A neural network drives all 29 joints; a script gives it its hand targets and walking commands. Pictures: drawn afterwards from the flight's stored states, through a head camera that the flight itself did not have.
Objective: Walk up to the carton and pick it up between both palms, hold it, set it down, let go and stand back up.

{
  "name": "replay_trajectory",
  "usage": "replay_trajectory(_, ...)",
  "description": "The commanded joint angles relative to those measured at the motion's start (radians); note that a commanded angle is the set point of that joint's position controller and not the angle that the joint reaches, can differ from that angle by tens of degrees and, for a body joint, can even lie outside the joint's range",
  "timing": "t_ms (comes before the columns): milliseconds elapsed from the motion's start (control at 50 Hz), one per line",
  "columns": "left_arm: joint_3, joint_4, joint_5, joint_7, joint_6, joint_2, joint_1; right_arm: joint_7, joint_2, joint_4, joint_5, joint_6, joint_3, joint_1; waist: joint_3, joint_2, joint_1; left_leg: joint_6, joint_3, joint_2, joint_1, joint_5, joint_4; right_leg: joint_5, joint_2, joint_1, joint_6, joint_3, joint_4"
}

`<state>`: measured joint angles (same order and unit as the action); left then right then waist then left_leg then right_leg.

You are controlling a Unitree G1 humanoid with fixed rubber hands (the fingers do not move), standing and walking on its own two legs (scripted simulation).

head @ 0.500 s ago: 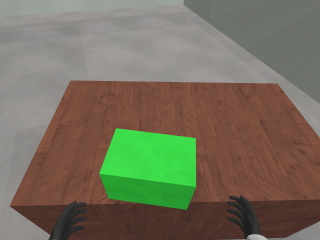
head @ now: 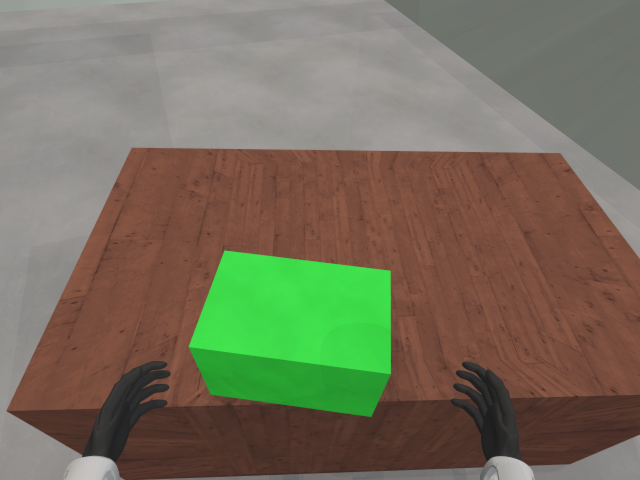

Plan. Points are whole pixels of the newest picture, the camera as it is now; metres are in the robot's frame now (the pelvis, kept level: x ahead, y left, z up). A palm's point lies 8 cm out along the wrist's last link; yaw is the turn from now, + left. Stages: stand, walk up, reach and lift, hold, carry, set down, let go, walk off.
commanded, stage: reach and lift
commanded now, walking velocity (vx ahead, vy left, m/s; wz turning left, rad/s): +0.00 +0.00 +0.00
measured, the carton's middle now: (298, 334) +0.36 +0.04 -0.10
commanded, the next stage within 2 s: none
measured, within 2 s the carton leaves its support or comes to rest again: neither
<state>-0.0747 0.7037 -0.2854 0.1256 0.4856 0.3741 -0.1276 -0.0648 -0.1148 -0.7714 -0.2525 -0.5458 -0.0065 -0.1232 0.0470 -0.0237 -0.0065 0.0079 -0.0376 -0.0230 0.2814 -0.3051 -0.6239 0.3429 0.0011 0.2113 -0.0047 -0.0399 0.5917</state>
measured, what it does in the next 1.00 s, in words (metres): stands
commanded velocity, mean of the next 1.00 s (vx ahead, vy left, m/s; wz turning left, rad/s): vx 0.00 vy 0.00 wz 0.00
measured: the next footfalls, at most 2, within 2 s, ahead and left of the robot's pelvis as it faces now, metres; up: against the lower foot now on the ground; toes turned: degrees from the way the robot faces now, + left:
none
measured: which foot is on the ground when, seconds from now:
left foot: down 0.00-1.00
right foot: down 0.00-1.00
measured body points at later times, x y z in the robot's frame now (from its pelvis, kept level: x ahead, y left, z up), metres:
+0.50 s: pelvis +0.01 +0.00 +0.00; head +0.02 +0.02 +0.45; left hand +0.29 +0.25 -0.01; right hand +0.26 -0.23 -0.02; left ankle +0.02 +0.11 -0.73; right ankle -0.01 -0.12 -0.73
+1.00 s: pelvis +0.00 +0.00 +0.00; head +0.03 +0.02 +0.45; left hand +0.38 +0.24 +0.02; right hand +0.32 -0.23 +0.01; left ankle +0.02 +0.11 -0.73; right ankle -0.01 -0.12 -0.73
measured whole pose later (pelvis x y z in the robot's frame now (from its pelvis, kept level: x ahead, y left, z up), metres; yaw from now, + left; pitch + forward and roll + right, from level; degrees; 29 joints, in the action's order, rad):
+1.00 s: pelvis +0.00 +0.00 +0.00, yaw -1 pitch +7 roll -1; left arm -0.10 1.04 -0.35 0.10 0.30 0.41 0.50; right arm -0.11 -0.23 -0.89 -0.39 -0.29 -0.10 0.37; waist -0.07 -0.01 0.06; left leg 0.01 -0.02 -0.02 0.47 -0.28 -0.63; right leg 0.31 0.01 0.40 0.00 -0.03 0.59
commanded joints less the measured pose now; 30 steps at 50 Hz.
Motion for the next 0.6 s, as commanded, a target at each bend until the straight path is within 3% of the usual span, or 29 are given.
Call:
replay_trajectory(0, 0.059, -0.134, -0.024, 0.003, 0.068, 0.184, 0.167, -0.008, -0.096, 0.124, -0.017, -0.070, 0.019, 0.158, -0.156, 0.082, 0.011, -0.060, 0.040, 0.036, -0.096, 0.249, 0.041, -0.163, 0.002, 0.097, -0.013, 0.073, -0.101)
replay_trajectory(120, 0.013, -0.124, -0.071, -0.025, 0.021, 0.203, 0.325, -0.009, -0.142, 0.138, 0.008, -0.007, 0.057, 0.292, -0.176, 0.101, 0.033, -0.049, 0.051, 0.008, -0.081, 0.101, 0.065, -0.010, 0.000, 0.153, -0.029, 0.056, -0.091)
replay_trajectory(180, 0.006, -0.136, -0.088, -0.039, 0.014, 0.212, 0.354, -0.010, -0.150, 0.164, -0.003, 0.017, 0.052, 0.321, -0.238, 0.104, 0.035, -0.055, 0.054, 0.006, -0.096, 0.154, 0.059, -0.070, 0.004, 0.134, -0.023, 0.052, -0.077)
replay_trajectory(200, 0.007, -0.094, -0.079, -0.040, 0.014, 0.213, 0.343, -0.011, -0.139, 0.144, -0.012, 0.026, 0.041, 0.327, -0.257, 0.082, 0.036, -0.053, 0.062, 0.015, -0.105, 0.177, 0.057, -0.107, 0.001, 0.126, -0.018, 0.055, -0.086)
replay_trajectory(360, 0.045, -0.036, -0.048, -0.026, -0.019, 0.205, 0.396, -0.021, -0.179, 0.097, -0.070, 0.041, -0.012, 0.363, -0.316, 0.086, 0.035, -0.067, 0.069, 0.020, -0.198, 0.404, 0.025, -0.313, 0.010, 0.105, -0.005, 0.046, -0.095)
replay_trajectory(580, 0.019, 0.007, -0.077, -0.035, -0.065, 0.208, 0.637, -0.022, -0.219, 0.117, -0.083, 0.112, -0.010, 0.548, -0.337, 0.087, 0.051, -0.057, 0.063, 0.014, -0.198, 0.332, 0.059, -0.257, 0.007, 0.157, -0.001, 0.036, -0.121)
